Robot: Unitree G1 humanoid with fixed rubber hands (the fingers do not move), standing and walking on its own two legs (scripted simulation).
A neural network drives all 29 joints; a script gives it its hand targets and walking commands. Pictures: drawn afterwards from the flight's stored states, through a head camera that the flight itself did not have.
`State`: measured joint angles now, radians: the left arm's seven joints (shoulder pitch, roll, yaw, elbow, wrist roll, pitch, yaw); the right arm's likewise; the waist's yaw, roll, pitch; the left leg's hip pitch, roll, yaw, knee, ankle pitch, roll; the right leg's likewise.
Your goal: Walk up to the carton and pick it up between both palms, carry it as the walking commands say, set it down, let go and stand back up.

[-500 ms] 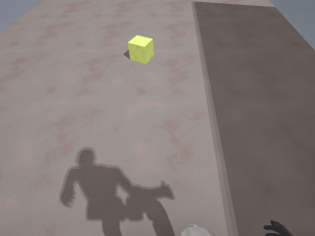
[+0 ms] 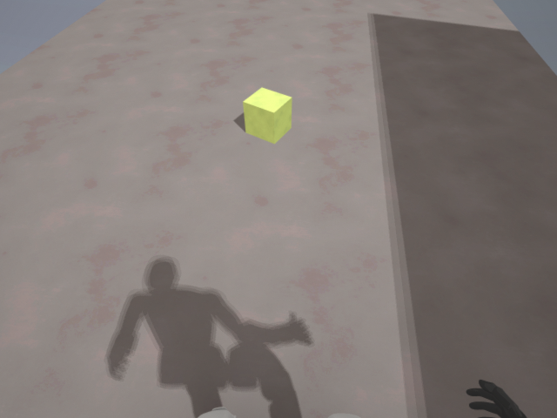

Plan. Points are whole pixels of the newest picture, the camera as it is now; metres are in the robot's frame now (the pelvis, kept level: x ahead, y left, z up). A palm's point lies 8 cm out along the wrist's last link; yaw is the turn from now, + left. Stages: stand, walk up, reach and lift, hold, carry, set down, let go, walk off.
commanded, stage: walk up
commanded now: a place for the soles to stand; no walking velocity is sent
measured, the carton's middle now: (268, 115) +1.77 +0.08 -0.63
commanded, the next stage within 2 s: none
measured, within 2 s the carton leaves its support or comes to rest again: neither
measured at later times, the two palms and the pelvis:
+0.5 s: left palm (90, 375) +0.22 +0.32 -0.10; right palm (449, 268) +0.40 -0.31 -0.09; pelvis +0.24 -0.01 +0.00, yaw +2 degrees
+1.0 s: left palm (124, 246) +0.46 +0.34 -0.09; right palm (440, 216) +0.53 -0.33 -0.08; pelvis +0.44 +0.00 +0.01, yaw +4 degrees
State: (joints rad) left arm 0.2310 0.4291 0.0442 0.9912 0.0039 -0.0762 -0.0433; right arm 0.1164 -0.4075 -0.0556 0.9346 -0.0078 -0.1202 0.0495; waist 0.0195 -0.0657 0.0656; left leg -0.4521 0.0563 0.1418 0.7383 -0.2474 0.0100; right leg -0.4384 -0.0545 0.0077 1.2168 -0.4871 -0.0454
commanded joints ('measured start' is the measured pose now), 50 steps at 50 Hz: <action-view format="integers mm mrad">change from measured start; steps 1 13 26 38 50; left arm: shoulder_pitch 74 104 17 37 -97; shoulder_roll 224 287 234 325 174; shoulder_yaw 66 97 52 105 44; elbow -55 -54 -91 -78 -138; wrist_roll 2 2 -1 15 -2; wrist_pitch -48 -71 -46 -53 -28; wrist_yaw -11 50 20 37 22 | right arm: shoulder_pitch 2 -186 94 -90 265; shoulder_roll -354 -200 -315 -260 -417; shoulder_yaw -96 -36 -89 -71 -121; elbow -63 -51 -23 -50 48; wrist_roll -11 -12 6 -7 -17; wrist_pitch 9 8 11 26 -17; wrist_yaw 1 18 -13 11 -18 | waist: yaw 1 72 -92 38 -166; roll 242 -56 168 -109 332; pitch -113 42 -142 10 -132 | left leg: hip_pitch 28 -407 409 -418 548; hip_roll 298 79 338 81 356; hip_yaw -321 -168 -525 -171 -821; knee -342 162 -447 370 -540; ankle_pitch -341 -121 -253 -141 -543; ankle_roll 231 -1 296 13 233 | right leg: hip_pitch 35 385 -276 291 -459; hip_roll -62 -290 -64 -302 51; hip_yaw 20 269 59 465 4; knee -452 -855 -30 -944 38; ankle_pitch -41 441 35 -341 -8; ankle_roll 1 -209 0 -212 -24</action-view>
